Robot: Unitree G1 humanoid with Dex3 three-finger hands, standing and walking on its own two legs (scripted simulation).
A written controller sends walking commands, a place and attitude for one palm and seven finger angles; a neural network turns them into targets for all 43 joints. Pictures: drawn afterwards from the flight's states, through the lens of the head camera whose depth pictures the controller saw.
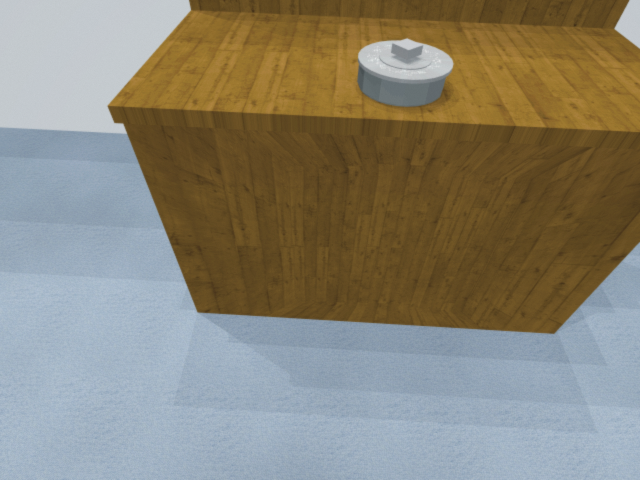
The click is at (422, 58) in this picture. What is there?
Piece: lid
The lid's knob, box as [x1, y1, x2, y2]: [391, 39, 422, 59]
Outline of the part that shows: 392,43 391,52 406,59 421,53 422,45 409,39 404,39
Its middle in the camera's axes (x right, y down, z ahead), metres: +0.18 -0.41 +0.83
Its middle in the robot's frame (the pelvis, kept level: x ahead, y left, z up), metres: +0.92 -0.13 +0.15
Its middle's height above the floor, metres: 0.93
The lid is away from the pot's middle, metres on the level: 0.00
